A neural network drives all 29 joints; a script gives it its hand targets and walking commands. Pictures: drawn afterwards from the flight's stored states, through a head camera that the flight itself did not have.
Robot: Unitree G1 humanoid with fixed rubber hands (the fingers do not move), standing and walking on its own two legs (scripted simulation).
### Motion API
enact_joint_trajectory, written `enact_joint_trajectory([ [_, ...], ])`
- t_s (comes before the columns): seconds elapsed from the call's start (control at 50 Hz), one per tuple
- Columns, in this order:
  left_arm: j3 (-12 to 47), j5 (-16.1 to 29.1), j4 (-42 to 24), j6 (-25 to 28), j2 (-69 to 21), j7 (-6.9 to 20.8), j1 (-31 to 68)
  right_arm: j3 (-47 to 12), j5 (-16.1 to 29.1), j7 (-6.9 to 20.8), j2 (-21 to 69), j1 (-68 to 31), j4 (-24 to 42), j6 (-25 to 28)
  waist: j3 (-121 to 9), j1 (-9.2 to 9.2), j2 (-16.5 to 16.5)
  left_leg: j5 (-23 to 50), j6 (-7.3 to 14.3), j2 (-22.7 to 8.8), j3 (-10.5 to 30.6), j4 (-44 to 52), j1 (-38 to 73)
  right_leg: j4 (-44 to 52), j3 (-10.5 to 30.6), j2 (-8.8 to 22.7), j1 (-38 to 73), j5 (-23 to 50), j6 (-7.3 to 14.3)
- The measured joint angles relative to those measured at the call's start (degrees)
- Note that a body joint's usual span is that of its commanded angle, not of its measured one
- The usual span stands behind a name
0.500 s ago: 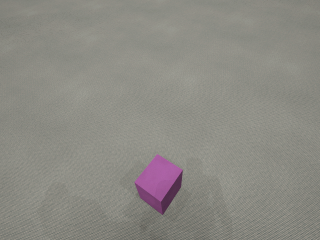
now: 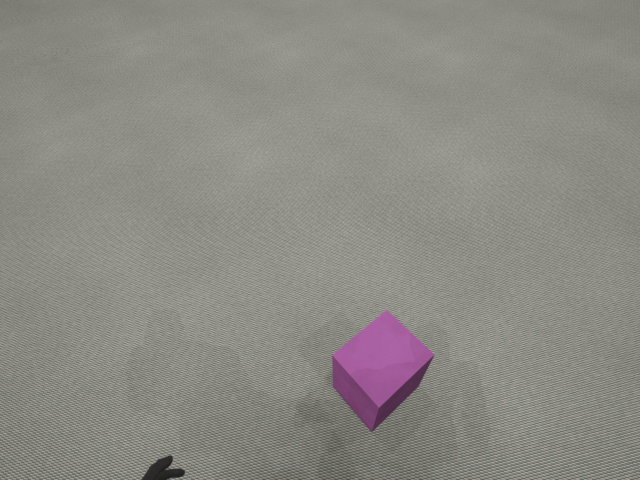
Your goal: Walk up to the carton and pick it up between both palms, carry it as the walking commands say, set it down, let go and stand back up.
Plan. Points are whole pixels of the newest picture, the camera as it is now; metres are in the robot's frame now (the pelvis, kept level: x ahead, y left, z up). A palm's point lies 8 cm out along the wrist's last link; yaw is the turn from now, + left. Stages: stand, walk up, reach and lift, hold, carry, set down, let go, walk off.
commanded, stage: walk up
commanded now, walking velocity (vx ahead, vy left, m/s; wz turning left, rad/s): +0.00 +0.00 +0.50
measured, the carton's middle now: (379, 372) +0.47 -0.12 -0.65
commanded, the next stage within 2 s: none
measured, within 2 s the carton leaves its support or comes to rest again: neither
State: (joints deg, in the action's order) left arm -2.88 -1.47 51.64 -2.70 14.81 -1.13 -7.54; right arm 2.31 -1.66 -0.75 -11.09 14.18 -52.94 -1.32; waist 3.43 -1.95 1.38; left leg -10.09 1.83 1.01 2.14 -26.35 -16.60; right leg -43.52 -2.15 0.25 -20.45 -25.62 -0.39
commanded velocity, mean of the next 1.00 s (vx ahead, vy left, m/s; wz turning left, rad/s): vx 0.05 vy -0.18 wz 0.31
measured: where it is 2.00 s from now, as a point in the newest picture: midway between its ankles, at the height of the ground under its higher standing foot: outside the picture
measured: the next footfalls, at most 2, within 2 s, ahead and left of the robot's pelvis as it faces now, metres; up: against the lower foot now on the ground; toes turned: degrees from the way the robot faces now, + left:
right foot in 0.12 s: +0.03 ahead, -0.12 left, +0.00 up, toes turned +0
left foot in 0.74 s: +0.01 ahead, +0.01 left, +0.00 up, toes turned +20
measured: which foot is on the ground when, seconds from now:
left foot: down 0.00-0.16, up 0.18-0.72, down 0.74-1.00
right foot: up 0.00-0.10, down 0.12-0.74, up 0.76-1.00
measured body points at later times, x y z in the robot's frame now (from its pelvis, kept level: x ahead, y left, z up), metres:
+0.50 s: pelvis +0.02 -0.10 +0.00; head +0.07 -0.10 +0.45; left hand -0.08 +0.11 -0.14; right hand +0.19 -0.31 -0.15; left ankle -0.01 +0.03 -0.69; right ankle -0.01 -0.12 -0.74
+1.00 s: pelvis +0.05 -0.13 +0.00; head +0.08 -0.09 +0.45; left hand +0.10 +0.16 -0.13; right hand +0.09 -0.42 -0.12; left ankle -0.03 +0.00 -0.74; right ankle +0.13 -0.31 -0.68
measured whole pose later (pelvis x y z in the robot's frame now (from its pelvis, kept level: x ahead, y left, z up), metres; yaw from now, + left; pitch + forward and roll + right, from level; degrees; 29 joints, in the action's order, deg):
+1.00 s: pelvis +0.05 -0.13 +0.00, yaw +20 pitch +2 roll -3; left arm -3.2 -2.8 48.2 -4.8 16.6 1.7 -5.3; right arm 4.6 -2.0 -3.4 -14.1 23.5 -56.9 -1.0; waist 4.0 -3.3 -0.1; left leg -15.6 -2.8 -6.4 2.4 -24.8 -10.9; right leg -49.6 0.9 3.6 -26.7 -18.6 -3.3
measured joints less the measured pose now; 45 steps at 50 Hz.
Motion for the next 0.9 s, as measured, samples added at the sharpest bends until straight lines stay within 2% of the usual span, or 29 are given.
enact_joint_trajectory([
  [0.08,0.51,0.30,-0.04,0.82,-0.50,-0.25,-1.80,0.94,-0.14,0.03,-1.79,-0.33,0.40,-0.56,-0.87,0.34,0.99,0.12,-1.14,0.56,2.45,-0.93,-1.38,10.02,-1.05,-1.28,4.49,2.46,0.94],
  [0.16,0.44,-0.17,1.14,0.53,0.34,0.90,-5.65,1.93,-0.68,-1.37,-3.66,-0.17,-0.03,-1.17,-1.72,2.76,0.42,-1.82,-2.55,-0.07,3.28,-3.48,-3.14,13.19,-1.47,-2.45,5.72,7.45,3.15],
  [0.18,0.62,-0.28,1.73,0.83,0.52,1.04,-7.03,2.02,-0.59,-1.34,-4.03,-0.05,-0.26,-1.44,-1.99,3.17,0.23,-5.55,-2.27,-0.35,3.51,-5.20,-3.75,14.11,-1.97,-2.74,6.10,9.51,3.91],
  [0.2,0.78,-0.42,2.23,1.08,0.64,1.12,-8.42,2.14,-0.46,-1.24,-4.20,-0.04,-0.58,-1.71,-2.24,3.41,-0.07,-9.36,-1.98,-0.76,2.82,-9.08,-5.13,15.31,-2.64,-2.95,6.80,10.16,4.71],
  [0.24,1.14,-0.49,2.95,1.44,0.65,1.04,-10.82,2.54,-0.49,-0.83,-4.25,-0.38,-0.74,-1.88,-1.99,3.87,-0.99,-11.89,-1.76,-1.68,0.13,-18.90,-8.45,18.77,-4.03,-2.91,8.99,10.65,5.68],
  [0.28,1.64,-0.10,3.89,1.83,-0.17,0.80,-12.49,2.86,-0.47,-0.36,-4.63,-1.27,-0.30,-1.54,-0.82,4.38,-1.29,-9.98,-1.71,-2.38,-1.38,-25.35,-10.30,21.73,-5.10,-2.84,11.07,11.65,6.02],
  [0.34,2.01,0.42,4.98,2.49,-2.29,0.16,-13.69,3.01,-0.06,0.04,-5.28,-2.51,0.26,-1.65,0.82,4.67,-0.84,-8.06,-2.04,-3.20,-2.99,-29.56,-11.15,23.58,-7.10,-2.69,13.00,12.10,6.50],
  [0.46,2.48,0.46,6.25,2.81,-6.07,-0.82,-14.97,2.05,0.94,-0.30,-3.50,-5.74,0.68,-2.76,2.05,5.54,-0.15,-8.42,-1.88,-3.21,-4.80,-26.88,-8.28,24.47,-10.14,-2.74,14.71,11.27,7.15],
  [0.6,2.13,0.20,7.20,2.24,-6.88,-1.30,-15.11,0.60,1.73,-1.17,0.58,-9.23,0.07,-2.83,2.07,6.71,-0.88,-12.82,-0.73,-2.29,-6.37,-19.37,-2.39,23.39,-11.30,-3.77,14.57,9.97,7.96],
  [0.7,1.25,0.04,7.55,1.52,-5.49,-1.25,-14.22,-0.05,1.95,-2.07,2.22,-9.13,-0.72,-1.89,1.82,6.29,-2.53,-13.27,0.93,-2.79,-7.96,-11.37,2.04,19.50,-12.21,-4.27,12.95,7.61,8.22],
  [0.72,1.07,0.02,7.49,1.38,-5.14,-1.16,-14.12,-0.10,1.80,-2.28,2.26,-8.53,-0.80,-1.51,1.56,5.77,-2.80,-11.34,1.67,-3.23,-8.38,-8.25,3.46,17.40,-12.52,-4.25,12.03,6.49,8.10],
  [0.74,0.95,-0.10,7.38,1.21,-4.74,-1.00,-13.80,-0.05,1.53,-2.56,2.16,-7.77,-0.97,-1.12,1.40,5.09,-3.17,-9.35,1.40,-3.51,-8.32,-6.64,4.15,14.05,-12.87,-3.82,10.56,4.97,7.10],
  [0.78,0.59,-0.40,6.78,0.59,-3.89,-0.56,-11.83,0.11,0.75,-3.20,1.51,-5.34,-1.41,-0.81,1.40,3.93,-4.03,-10.52,-0.15,-3.20,-7.98,-8.30,3.30,0.98,-8.92,-3.19,4.98,-0.84,2.40],
  [0.8,0.36,-0.56,6.26,0.42,-3.50,-0.37,-10.66,0.11,0.50,-3.41,0.93,-3.75,-1.88,-0.76,1.27,3.48,-4.13,-10.96,-0.56,-3.12,-7.73,-8.21,3.39,-5.37,-6.67,-2.82,2.16,-2.00,1.09],
  [0.86,-0.34,-1.46,3.79,-0.21,-2.04,0.69,-6.70,0.73,0.15,-3.62,-0.63,1.39,-3.46,-0.54,0.56,1.80,-3.83,-9.82,-1.27,-3.27,-5.94,-5.34,4.46,-15.60,-1.82,-0.50,-3.61,0.32,-0.74],
  [0.9,-0.64,-1.92,1.42,-0.84,-0.84,1.41,-3.88,1.26,0.07,-3.50,-1.43,4.50,-4.24,-0.35,0.20,0.80,-3.29,-8.39,-1.96,-4.00,-4.13,-3.12,5.02,-16.43,0.67,1.10,-5.69,3.07,-1.60],
])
